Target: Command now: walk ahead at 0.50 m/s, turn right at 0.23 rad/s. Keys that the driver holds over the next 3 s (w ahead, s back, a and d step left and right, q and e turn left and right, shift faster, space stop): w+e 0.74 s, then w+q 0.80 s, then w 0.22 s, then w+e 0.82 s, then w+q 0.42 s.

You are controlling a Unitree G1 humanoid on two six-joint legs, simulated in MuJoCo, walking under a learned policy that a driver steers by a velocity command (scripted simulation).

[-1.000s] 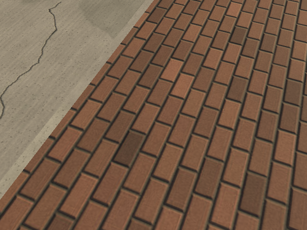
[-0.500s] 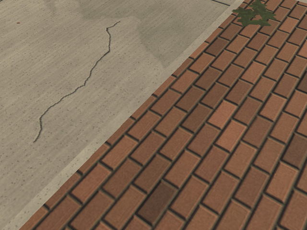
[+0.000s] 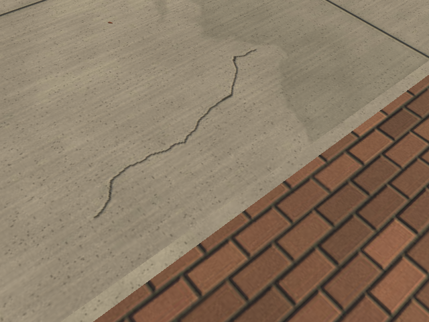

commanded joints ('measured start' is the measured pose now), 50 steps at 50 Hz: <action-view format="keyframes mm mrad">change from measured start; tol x32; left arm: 1 10 98 31 -49 21 5 -6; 16 -380 41 13 -193 40 32 -62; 22 37 178 80 -89 56 15 -20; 50 118 92 28 -93 7 -37 11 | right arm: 1 146 -94 -31 20 19 -20 -16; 23 315 -62 -34 50 29 -12 -17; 43 -168 -97 -15 -100 14 5 20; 50 379 -329 -97 57 -2 -9 -6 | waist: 1 -62 117 -61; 23 26 -248 -279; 47 -69 -69 -65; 50 -119 328 -311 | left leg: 1 274 268 -239 -310 198 79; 14 323 256 82 -385 357 72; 20 469 275 165 -8 988 39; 24 -382 -19 -110 959 -316 -71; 44 -246 54 -61 57 159 -38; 48 179 -38 -34 -62 57 59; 50 624 374 -807 -202 -70 277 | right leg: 1 -265 -60 62 44 89 -4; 21 27 136 -143 -515 151 -153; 24 599 -295 770 -791 126 -388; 32 103 -85 279 -870 552 -246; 48 330 -81 117 -452 1029 -79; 50 -216 170 7 166 -4 -4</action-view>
